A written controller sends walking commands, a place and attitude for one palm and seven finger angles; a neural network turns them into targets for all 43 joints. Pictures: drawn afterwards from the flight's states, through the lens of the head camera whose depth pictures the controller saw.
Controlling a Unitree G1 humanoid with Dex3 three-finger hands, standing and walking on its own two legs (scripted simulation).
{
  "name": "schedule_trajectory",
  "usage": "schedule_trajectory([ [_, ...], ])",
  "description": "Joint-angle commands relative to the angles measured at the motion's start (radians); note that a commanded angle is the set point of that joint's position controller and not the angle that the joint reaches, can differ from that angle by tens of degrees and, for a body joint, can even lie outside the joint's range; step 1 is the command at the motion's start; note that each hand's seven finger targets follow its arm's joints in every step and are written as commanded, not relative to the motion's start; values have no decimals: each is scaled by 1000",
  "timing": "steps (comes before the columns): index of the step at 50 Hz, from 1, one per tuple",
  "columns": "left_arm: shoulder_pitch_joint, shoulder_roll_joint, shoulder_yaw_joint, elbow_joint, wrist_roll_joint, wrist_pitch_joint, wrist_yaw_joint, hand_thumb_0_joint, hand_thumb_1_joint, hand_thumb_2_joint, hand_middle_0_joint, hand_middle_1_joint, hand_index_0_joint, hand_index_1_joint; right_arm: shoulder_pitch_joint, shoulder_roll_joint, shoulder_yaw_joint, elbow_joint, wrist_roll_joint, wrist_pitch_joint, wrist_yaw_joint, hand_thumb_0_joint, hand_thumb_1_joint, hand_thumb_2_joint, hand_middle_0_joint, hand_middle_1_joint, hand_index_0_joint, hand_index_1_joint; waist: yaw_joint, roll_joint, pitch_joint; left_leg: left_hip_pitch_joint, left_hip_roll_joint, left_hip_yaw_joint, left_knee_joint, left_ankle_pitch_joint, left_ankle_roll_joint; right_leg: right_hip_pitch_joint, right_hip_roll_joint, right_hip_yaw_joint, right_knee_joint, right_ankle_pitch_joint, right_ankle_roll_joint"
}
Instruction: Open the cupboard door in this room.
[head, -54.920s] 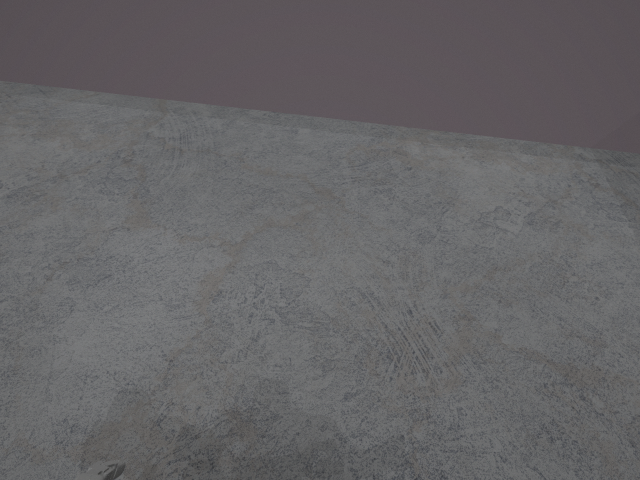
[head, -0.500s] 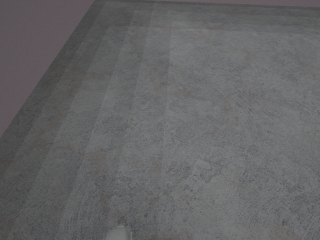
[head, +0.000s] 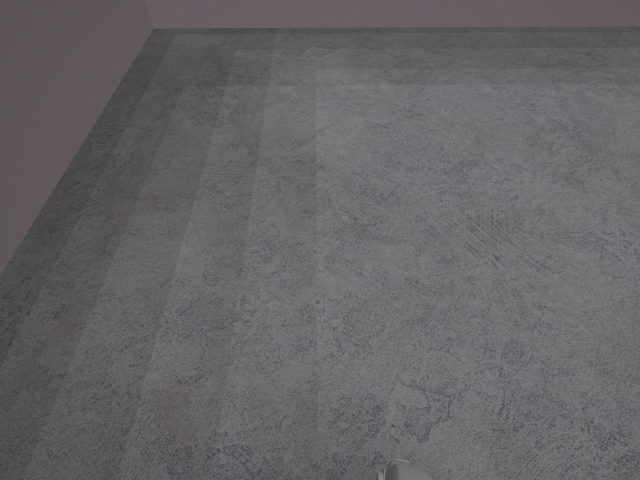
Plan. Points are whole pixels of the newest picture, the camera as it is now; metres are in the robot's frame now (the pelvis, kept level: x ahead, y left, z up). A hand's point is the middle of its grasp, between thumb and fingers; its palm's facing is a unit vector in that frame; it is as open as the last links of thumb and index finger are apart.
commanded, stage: turn to face it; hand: left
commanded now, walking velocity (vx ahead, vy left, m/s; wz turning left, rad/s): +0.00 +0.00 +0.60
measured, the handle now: out of the picture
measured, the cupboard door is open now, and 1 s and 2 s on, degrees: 41 41 41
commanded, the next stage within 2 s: none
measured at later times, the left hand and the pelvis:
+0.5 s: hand (201, 459) +0.18 +0.20 -0.20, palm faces +0.26 -0.94 -0.20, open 7.3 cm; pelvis +0.14 -0.01 -0.02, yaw +15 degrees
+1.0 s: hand out of the picture +0.14 +0.12 -0.16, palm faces +0.54 -0.80 -0.27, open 7.4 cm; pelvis +0.21 -0.07 +0.00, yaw +35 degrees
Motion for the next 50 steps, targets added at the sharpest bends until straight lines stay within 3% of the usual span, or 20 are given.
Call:
schedule_trajectory([
  [1, 68, 52, 1, -21, -3, -32, 11, 0, 900, 900, -200, -300, -200, -300, 41, -112, -11, -26, 8, -4, -8, 0, -900, -900, 200, 300, 200, 300, 26, 44, -10, -173, 160, -81, -28, 52, 86, 349, 59, -51, -214, 79, 0],
  [2, 146, 106, 11, 8, -3, -46, 20, 0, 900, 900, -200, -300, -200, -300, 47, -86, -2, -19, 16, -4, -7, 0, -900, -900, 200, 300, 200, 300, 62, -24, -52, -250, 94, -48, 121, 5, 45, 500, -18, 45, -270, 133, -21],
  [3, 236, 205, 27, 40, 0, -59, 33, 0, 900, 900, -200, -300, -200, -300, 79, -31, 8, -25, 24, -5, 1, 0, -900, -900, 200, 300, 200, 300, 86, -243, -124, -401, -26, 12, 356, -210, 1, 655, -242, 295, -355, 232, -98],
  [4, 262, 257, 29, 35, -15, -52, 39, 0, 900, 900, -200, -300, -200, -300, 74, -47, 2, -48, 30, 14, -2, 0, -900, -900, 200, 300, 200, 300, 91, -267, -144, -388, -33, -74, 551, -447, -1, 594, -380, 399, -477, 201, -181],
  [6, 170, 193, 21, 26, -14, -57, 59, 0, 900, 900, -200, -300, -200, -300, 11, -46, 1, -48, 31, 15, -17, 0, -900, -900, 200, 300, 200, 300, 67, -309, -133, -493, 10, -183, 742, -330, -12, 605, -360, 322, -423, 532, -212],
  [7, 123, 154, 11, 12, -16, -51, 65, 0, 900, 900, -200, -300, -200, -300, -6, -58, -2, -37, 32, 21, -18, 0, -900, -900, 200, 300, 200, 300, 52, -235, -134, -476, 29, -200, 757, -284, -21, 576, -337, 218, -403, 601, -199],
  [11, 1, 129, 8, -34, -12, -40, 68, 0, 900, 900, -200, -300, -200, -300, 14, 7, 8, -26, 25, 53, 1, 0, -900, -900, 200, 300, 200, 300, -12, -149, -76, -339, 23, -129, 556, -165, -34, 379, -269, -24, -415, 505, -129],
  [17, -29, 158, 27, -72, -18, -17, 67, 0, 900, 900, -200, -300, -200, -300, 3, -36, -6, -79, 14, 60, 19, 0, -900, -900, 200, 300, 200, 300, -34, -92, -55, -157, -20, -55, 185, 52, -17, 313, -242, -122, -255, 265, -51],
  [18, -30, 149, 26, -87, -21, -10, 64, 0, 900, 900, -200, -300, -200, -300, 56, -88, -20, -78, 10, 56, 19, 0, -900, -900, 200, 300, 200, 300, -63, 21, -99, -47, 14, -121, 112, 221, 8, 249, -208, -147, -125, 163, -12],
  [19, -10, 97, 19, -116, -28, -1, 61, 0, 900, 900, -200, -300, -200, -300, 104, -195, -45, -91, 1, 50, 13, 0, -900, -900, 200, 300, 200, 300, -80, 324, -129, 53, 251, -475, 23, 510, 131, 52, -68, -172, 111, -247, 65],
  [20, -78, 91, 6, -164, -25, 9, 65, 0, 900, 900, -200, -300, -200, -300, 134, -262, -60, -93, -1, 56, -2, 0, -900, -900, 200, 300, 200, 300, -119, 331, -138, 28, 384, -655, -50, 552, 252, -17, 6, -45, 309, -545, 72],
  [21, -128, 99, 10, -180, -15, 17, 66, 0, 900, 900, -200, -300, -200, -300, 116, -263, -61, -99, -1, 53, -12, 0, -900, -900, 200, 300, 200, 300, -110, 217, -129, -3, 360, -670, -69, 388, 252, -71, 12, 36, 422, -467, 63],
  [26, -77, 95, 17, -143, -18, 21, 48, 0, 900, 900, -200, -300, -200, -300, -63, -210, -46, -166, 6, 36, -22, 0, -900, -900, 200, 300, 200, 300, -23, 137, -123, -61, 188, -427, -37, 398, 164, -35, 10, 83, 357, -219, 78],
  [32, -71, 101, 11, -179, -21, 26, 50, 0, 900, 900, -200, -300, -200, -300, -103, -244, -69, -190, 4, 58, -8, 0, -900, -900, 200, 300, 200, 300, -31, 178, -121, -100, 152, -461, -33, 272, 165, 116, 68, 44, 45, -237, 71],
  [35, 38, 126, 19, -164, -22, 13, 53, 0, 900, 900, -200, -300, -200, -300, -180, -244, -75, -223, 13, 72, -4, 0, -900, -900, 200, 300, 200, 300, 23, 145, -126, -230, 90, -456, 50, 184, 116, 339, 92, 20, -251, -72, 59],
  [36, 75, 184, 32, -163, -12, 4, 60, 0, 900, 900, -200, -300, -200, -300, -193, -203, -71, -239, 22, 74, 2, 0, -900, -900, 200, 300, 200, 300, 43, 13, -121, -355, 14, -394, 153, 32, 61, 454, -22, 126, -412, -87, 28],
  [37, 90, 283, 51, -168, 2, -3, 68, 0, 900, 900, -200, -300, -200, -300, -198, -132, -59, -266, 27, 75, 9, 0, -900, -900, 200, 300, 200, 300, 55, -303, -90, -526, -142, -219, 407, -245, -24, 492, -304, 439, -526, -64, -86],
  [38, 64, 302, 38, -184, -5, 1, 69, 0, 900, 900, -200, -300, -200, -300, -219, -162, -61, -277, 17, 75, 15, 0, -900, -900, 200, 300, 200, 300, 56, -276, -68, -498, -114, -240, 656, -354, -17, 364, -411, 449, -528, 29, -168],
  [42, -23, 178, 9, -197, -12, -12, 74, 0, 900, 900, -200, -300, -200, -300, -205, -132, -49, -225, 19, 95, 24, 0, -900, -900, 200, 300, 200, 300, -18, -236, -52, -501, -50, -217, 808, -182, -50, 410, -213, 116, -377, 485, -110],
  [50, 106, 234, 29, -154, -7, -13, 74, 0, 900, 900, -200, -300, -200, -300, -314, -98, -18, -240, 28, 88, 35, 0, -900, -900, 200, 300, 200, 300, 48, -221, -82, -355, -72, -92, 369, -172, -35, 564, -251, 2, -287, 728, -101],
])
